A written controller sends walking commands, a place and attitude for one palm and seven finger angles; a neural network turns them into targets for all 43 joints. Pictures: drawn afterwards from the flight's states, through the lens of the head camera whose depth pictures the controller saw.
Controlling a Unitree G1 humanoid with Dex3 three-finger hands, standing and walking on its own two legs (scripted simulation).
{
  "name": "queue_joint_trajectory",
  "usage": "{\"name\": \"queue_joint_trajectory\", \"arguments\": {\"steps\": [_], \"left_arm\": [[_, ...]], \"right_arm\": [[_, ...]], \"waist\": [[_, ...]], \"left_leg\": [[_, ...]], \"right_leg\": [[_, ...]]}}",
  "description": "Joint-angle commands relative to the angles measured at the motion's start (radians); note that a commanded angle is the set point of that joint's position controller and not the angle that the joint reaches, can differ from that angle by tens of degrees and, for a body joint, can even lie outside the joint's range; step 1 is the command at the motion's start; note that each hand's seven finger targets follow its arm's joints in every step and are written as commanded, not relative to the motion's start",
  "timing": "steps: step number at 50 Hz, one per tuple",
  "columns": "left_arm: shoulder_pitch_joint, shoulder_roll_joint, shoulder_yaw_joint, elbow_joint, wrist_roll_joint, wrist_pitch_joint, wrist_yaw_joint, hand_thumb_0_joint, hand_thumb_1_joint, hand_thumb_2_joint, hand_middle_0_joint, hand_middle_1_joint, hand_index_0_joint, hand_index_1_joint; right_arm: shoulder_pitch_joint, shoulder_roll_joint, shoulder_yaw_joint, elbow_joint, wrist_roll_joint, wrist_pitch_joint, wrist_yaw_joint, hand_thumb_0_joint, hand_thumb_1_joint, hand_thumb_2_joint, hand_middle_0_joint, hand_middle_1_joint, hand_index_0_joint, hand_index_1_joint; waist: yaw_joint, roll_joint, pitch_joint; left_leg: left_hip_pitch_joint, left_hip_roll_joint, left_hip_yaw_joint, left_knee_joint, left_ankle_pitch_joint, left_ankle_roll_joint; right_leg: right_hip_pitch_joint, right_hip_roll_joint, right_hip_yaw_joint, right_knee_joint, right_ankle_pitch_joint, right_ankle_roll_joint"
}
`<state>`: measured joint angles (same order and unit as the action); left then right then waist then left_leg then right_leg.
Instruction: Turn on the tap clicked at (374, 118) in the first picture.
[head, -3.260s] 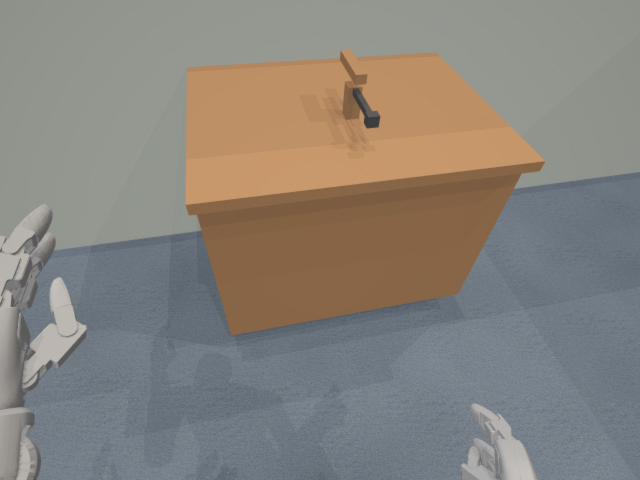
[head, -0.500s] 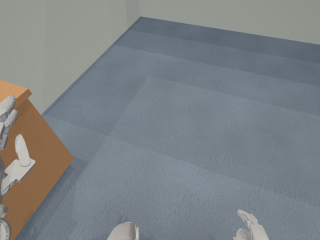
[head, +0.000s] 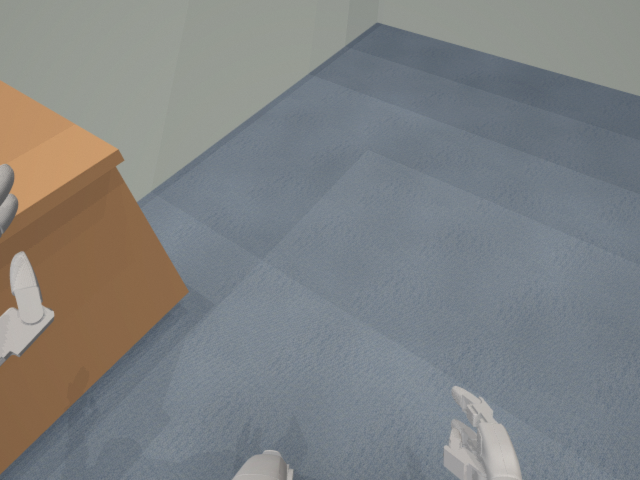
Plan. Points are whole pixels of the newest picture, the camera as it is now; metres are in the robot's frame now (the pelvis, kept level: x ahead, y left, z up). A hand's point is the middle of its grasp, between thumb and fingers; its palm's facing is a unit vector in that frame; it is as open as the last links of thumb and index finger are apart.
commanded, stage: turn to face it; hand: left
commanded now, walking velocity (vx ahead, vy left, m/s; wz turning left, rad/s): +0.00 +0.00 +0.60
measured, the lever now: out of the picture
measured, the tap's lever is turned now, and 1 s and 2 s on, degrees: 0 0 0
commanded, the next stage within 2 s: take the last steps up to it in 0.90 s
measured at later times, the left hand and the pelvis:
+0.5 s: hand out of the picture +0.10 +0.27 +0.20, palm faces +0.60 -0.68 -0.42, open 7.4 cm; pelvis -0.03 -0.02 +0.02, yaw +19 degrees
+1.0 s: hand out of the picture -0.02 +0.22 +0.20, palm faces +0.78 -0.48 -0.40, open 7.4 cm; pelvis -0.08 -0.09 +0.02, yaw +32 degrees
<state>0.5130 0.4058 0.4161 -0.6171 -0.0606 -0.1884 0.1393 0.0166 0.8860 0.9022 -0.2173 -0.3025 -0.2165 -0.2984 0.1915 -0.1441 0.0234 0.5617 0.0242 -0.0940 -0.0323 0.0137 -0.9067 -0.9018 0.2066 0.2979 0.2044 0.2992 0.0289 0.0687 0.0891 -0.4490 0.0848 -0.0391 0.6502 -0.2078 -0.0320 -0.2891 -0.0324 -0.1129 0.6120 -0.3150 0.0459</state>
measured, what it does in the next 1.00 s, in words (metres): steps to the right, turning left: left foot, then right foot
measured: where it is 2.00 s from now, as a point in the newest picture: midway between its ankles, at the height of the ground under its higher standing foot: outside the picture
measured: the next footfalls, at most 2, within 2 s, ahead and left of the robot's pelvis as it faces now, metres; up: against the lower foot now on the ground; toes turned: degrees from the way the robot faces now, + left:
left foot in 0.30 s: +0.00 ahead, +0.11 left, +0.00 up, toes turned +21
right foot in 0.68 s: +0.04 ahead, -0.14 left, +0.00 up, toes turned +20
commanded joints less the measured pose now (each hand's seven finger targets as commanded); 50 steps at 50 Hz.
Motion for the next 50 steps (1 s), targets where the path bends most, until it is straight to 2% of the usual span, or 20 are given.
{"name": "queue_joint_trajectory", "arguments": {"steps": [1,3,5,10,13,14,15,16,17,19,22,29,32,33,34,35,37,40,47,50], "left_arm": [[-0.137,0.141,0.061,-0.066,-0.005,0.007,0.035,0.000,0.900,0.900,-0.200,-0.300,-0.200,-0.300],[-0.139,0.133,0.046,-0.094,0.016,-0.001,0.032,0.000,0.900,0.900,-0.200,-0.300,-0.200,-0.300],[-0.151,0.133,0.045,-0.074,0.031,-0.019,0.035,0.000,0.900,0.900,-0.200,-0.300,-0.200,-0.300],[-0.065,0.144,0.080,-0.157,0.034,-0.029,0.058,0.000,0.900,0.900,-0.200,-0.300,-0.200,-0.300],[-0.044,0.130,0.077,-0.209,0.020,-0.031,0.065,0.000,0.900,0.900,-0.200,-0.300,-0.200,-0.300],[-0.053,0.145,0.085,-0.232,0.011,-0.039,0.067,0.000,0.900,0.900,-0.200,-0.300,-0.200,-0.300],[-0.049,0.143,0.074,-0.269,-0.004,-0.052,0.062,0.000,0.900,0.900,-0.200,-0.300,-0.200,-0.300],[-0.048,0.152,0.080,-0.264,0.001,-0.078,0.049,0.000,0.900,0.900,-0.200,-0.300,-0.200,-0.300],[-0.028,0.202,0.119,-0.263,0.033,-0.089,0.036,0.000,0.900,0.900,-0.200,-0.300,-0.200,-0.300],[-0.035,0.156,0.082,-0.271,0.039,-0.089,0.021,0.000,0.900,0.900,-0.200,-0.300,-0.200,-0.300],[0.008,0.121,0.073,-0.249,0.015,-0.065,0.016,0.000,0.900,0.900,-0.200,-0.300,-0.200,-0.300],[-0.060,0.098,0.044,-0.118,-0.004,-0.031,0.012,0.000,0.900,0.900,-0.200,-0.300,-0.200,-0.300],[-0.136,0.092,0.022,-0.117,0.010,-0.020,0.013,0.000,0.900,0.900,-0.200,-0.300,-0.200,-0.300],[-0.171,0.102,0.017,-0.111,0.018,-0.019,0.015,0.000,0.900,0.900,-0.200,-0.300,-0.200,-0.300],[-0.190,0.160,0.039,-0.097,0.036,-0.011,0.027,0.000,0.900,0.900,-0.200,-0.300,-0.200,-0.300],[-0.235,0.193,0.066,-0.089,0.020,0.002,0.042,0.000,0.900,0.900,-0.200,-0.300,-0.200,-0.300],[-0.194,0.147,0.035,-0.076,0.016,0.007,0.034,0.000,0.900,0.900,-0.200,-0.300,-0.200,-0.300],[-0.127,0.145,0.054,-0.059,0.019,-0.027,0.035,0.000,0.900,0.900,-0.200,-0.300,-0.200,-0.300],[-0.045,0.120,0.067,-0.080,0.019,-0.050,0.060,0.000,0.900,0.900,-0.200,-0.300,-0.200,-0.300],[-0.060,0.110,0.059,-0.114,0.021,-0.057,0.067,0.000,0.900,0.900,-0.200,-0.300,-0.200,-0.300]], "right_arm": [[-0.051,-0.159,-0.077,-0.110,-0.007,-0.052,-0.036,0.000,-0.900,-0.900,0.200,0.300,0.200,0.300],[-0.101,-0.119,-0.043,-0.110,-0.016,-0.029,-0.042,0.000,-0.900,-0.900,0.200,0.300,0.200,0.300],[-0.119,-0.113,-0.034,-0.107,-0.020,-0.021,-0.058,0.000,-0.900,-0.900,0.200,0.300,0.200,0.300],[-0.106,-0.113,-0.051,-0.155,-0.036,-0.001,-0.071,0.000,-0.900,-0.900,0.200,0.300,0.200,0.300],[-0.050,-0.121,-0.064,-0.166,-0.028,0.020,-0.064,0.000,-0.900,-0.900,0.200,0.300,0.200,0.300],[-0.034,-0.134,-0.075,-0.168,-0.026,0.024,-0.066,0.000,-0.900,-0.900,0.200,0.300,0.200,0.300],[-0.050,-0.175,-0.087,-0.181,-0.024,0.012,-0.062,0.000,-0.900,-0.900,0.200,0.300,0.200,0.300],[-0.031,-0.190,-0.092,-0.177,-0.021,-0.004,-0.042,0.000,-0.900,-0.900,0.200,0.300,0.200,0.300],[-0.022,-0.174,-0.086,-0.146,-0.030,-0.026,-0.032,0.000,-0.900,-0.900,0.200,0.300,0.200,0.300],[-0.040,-0.191,-0.106,-0.127,-0.008,-0.045,-0.007,0.000,-0.900,-0.900,0.200,0.300,0.200,0.300],[-0.032,-0.185,-0.098,-0.124,-0.004,-0.052,0.001,0.000,-0.900,-0.900,0.200,0.300,0.200,0.300],[-0.033,-0.174,-0.069,-0.102,-0.012,-0.065,-0.027,0.000,-0.900,-0.900,0.200,0.300,0.200,0.300],[-0.055,-0.166,-0.057,-0.097,-0.014,-0.062,-0.028,0.000,-0.900,-0.900,0.200,0.300,0.200,0.300],[-0.065,-0.152,-0.050,-0.098,-0.012,-0.059,-0.026,0.000,-0.900,-0.900,0.200,0.300,0.200,0.300],[-0.057,-0.127,-0.046,-0.103,-0.013,-0.050,-0.026,0.000,-0.900,-0.900,0.200,0.300,0.200,0.300],[-0.071,-0.143,-0.051,-0.103,-0.017,-0.055,-0.035,0.000,-0.900,-0.900,0.200,0.300,0.200,0.300],[-0.089,-0.158,-0.068,-0.092,-0.025,-0.042,-0.027,0.000,-0.900,-0.900,0.200,0.300,0.200,0.300],[-0.120,-0.135,-0.045,-0.090,-0.023,-0.025,-0.051,0.000,-0.900,-0.900,0.200,0.300,0.200,0.300],[-0.075,-0.141,-0.061,-0.136,-0.034,-0.020,-0.058,0.000,-0.900,-0.900,0.200,0.300,0.200,0.300],[-0.029,-0.149,-0.066,-0.129,-0.038,-0.014,-0.052,0.000,-0.900,-0.900,0.200,0.300,0.200,0.300]], "waist": [[-0.016,-0.375,-0.150],[-0.016,-0.236,-0.136],[-0.020,-0.270,-0.140],[0.015,-0.256,-0.210],[-0.036,-0.188,-0.291],[-0.065,-0.101,-0.324],[-0.058,0.157,-0.306],[-0.034,0.297,-0.268],[-0.045,0.275,-0.269],[-0.047,0.150,-0.242],[-0.039,0.198,-0.195],[-0.037,0.169,-0.163],[-0.013,0.127,-0.168],[-0.008,0.033,-0.168],[-0.022,-0.227,-0.172],[-0.004,-0.319,-0.156],[-0.023,-0.266,-0.143],[-0.023,-0.190,-0.120],[-0.001,-0.245,-0.215],[-0.032,-0.197,-0.252]], "left_leg": [[-0.127,-0.061,0.036,0.517,-0.313,-0.012],[-0.138,-0.035,0.059,0.582,-0.282,-0.030],[-0.084,-0.031,0.112,0.448,-0.278,-0.034],[0.023,-0.050,0.197,0.103,-0.272,-0.011],[0.178,-0.090,0.216,-0.179,-0.081,-0.007],[0.319,-0.054,0.181,-0.250,0.105,0.018],[0.457,0.167,-0.112,-0.268,0.580,0.124],[0.487,0.343,-0.363,-0.260,0.947,0.249],[0.509,0.339,-0.394,-0.233,0.981,0.259],[0.458,0.252,-0.237,-0.205,0.731,0.230],[0.234,0.146,-0.091,-0.270,0.459,0.162],[0.133,0.163,-0.207,-0.328,0.081,0.180],[0.088,0.106,-0.165,-0.246,0.023,0.137],[0.043,0.064,-0.136,-0.148,-0.064,0.104],[-0.083,-0.052,0.002,0.074,-0.245,0.034],[-0.103,-0.113,0.029,0.359,-0.327,-0.003],[-0.110,-0.088,-0.011,0.585,-0.249,-0.022],[-0.099,-0.058,0.034,0.549,-0.199,-0.038],[0.054,-0.056,0.124,0.090,-0.261,0.004],[0.195,-0.082,0.143,-0.168,-0.109,0.014]], "right_leg": [[0.084,-0.434,0.408,-0.316,0.331,-0.171],[0.110,-0.377,0.225,-0.233,0.542,-0.171],[0.142,-0.328,0.057,-0.204,0.679,-0.128],[0.225,-0.341,0.026,-0.150,0.725,-0.145],[0.231,-0.309,-0.032,0.034,0.716,-0.085],[0.137,-0.266,-0.057,0.205,0.629,-0.037],[-0.132,-0.133,-0.063,0.403,0.101,0.032],[-0.295,-0.051,0.007,0.542,-0.372,0.041],[-0.383,-0.062,0.072,0.619,-0.369,0.042],[-0.404,-0.066,0.086,0.584,-0.252,0.044],[-0.205,-0.035,0.038,0.430,-0.093,0.053],[-0.023,0.027,0.034,0.148,-0.148,0.050],[0.140,0.039,0.023,-0.141,-0.017,0.032],[0.188,-0.039,0.089,-0.277,0.040,0.000],[0.225,-0.270,0.352,-0.371,0.060,-0.088],[0.106,-0.416,0.492,-0.400,0.097,-0.156],[0.036,-0.373,0.413,-0.374,0.061,-0.173],[0.086,-0.293,0.147,-0.301,0.382,-0.156],[0.201,-0.311,0.151,-0.243,0.448,-0.182],[0.175,-0.262,0.118,-0.160,0.398,-0.123]]}}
